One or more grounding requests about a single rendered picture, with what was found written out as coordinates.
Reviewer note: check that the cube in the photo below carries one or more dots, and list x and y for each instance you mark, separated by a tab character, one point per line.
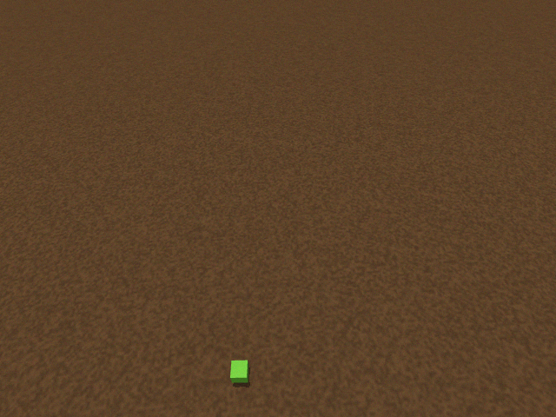
239	371

